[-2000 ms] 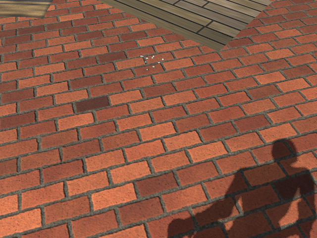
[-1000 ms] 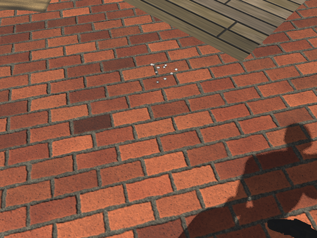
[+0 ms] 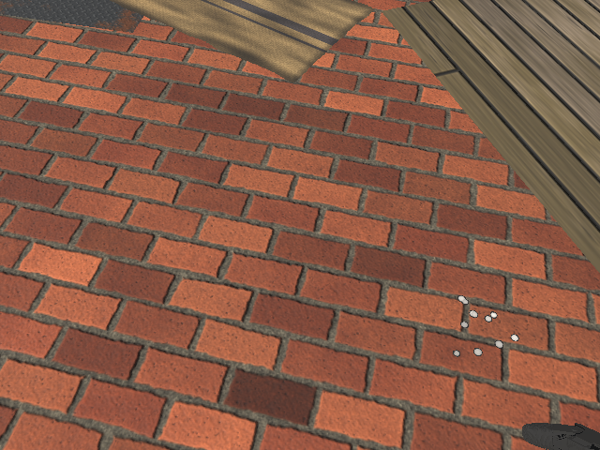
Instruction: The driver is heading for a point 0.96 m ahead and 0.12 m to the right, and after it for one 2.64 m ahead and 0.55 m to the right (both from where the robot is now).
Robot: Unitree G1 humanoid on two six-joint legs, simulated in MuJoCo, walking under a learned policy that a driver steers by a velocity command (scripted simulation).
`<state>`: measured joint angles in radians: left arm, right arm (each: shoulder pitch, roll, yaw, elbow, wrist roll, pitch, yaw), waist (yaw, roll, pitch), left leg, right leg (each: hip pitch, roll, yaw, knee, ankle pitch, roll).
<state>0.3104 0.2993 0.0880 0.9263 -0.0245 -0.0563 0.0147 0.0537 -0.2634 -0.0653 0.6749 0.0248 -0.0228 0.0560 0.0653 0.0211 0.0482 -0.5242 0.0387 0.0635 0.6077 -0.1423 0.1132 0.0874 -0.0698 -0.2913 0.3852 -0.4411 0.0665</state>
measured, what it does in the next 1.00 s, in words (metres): walks ahead, turning right: right foot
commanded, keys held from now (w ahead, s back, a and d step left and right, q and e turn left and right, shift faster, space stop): w+q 0.06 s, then w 0.14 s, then w+e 0.80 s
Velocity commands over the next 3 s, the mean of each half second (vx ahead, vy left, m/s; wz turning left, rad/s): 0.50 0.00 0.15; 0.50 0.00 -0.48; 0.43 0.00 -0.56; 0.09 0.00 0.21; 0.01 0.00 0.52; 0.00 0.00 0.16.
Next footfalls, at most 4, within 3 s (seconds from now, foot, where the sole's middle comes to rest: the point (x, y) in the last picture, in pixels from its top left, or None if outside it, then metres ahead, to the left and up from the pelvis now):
0.56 right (364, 425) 0.51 -0.09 -0.76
1.02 left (292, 303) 0.79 0.09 -0.76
1.50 right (431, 268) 0.92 -0.26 -0.76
1.98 left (340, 242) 0.99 -0.02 -0.76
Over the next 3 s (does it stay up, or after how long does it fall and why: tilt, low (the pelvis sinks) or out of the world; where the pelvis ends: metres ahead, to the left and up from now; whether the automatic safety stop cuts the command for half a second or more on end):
stays up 0.94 -0.11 0.02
